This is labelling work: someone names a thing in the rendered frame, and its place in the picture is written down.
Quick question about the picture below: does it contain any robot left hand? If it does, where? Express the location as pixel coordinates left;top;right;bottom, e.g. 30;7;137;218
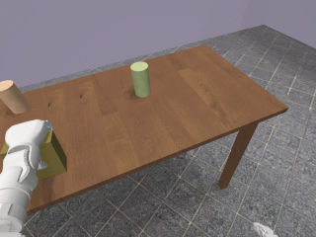
5;119;54;170

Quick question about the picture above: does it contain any table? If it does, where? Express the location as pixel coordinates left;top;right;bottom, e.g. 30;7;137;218
0;44;288;215

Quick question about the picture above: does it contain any robot right hand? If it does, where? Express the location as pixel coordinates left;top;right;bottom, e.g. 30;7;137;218
253;222;278;237

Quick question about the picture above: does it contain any left robot forearm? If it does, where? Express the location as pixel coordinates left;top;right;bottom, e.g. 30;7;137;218
0;142;40;233

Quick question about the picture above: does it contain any sponge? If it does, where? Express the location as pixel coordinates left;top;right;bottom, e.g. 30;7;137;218
0;130;67;180

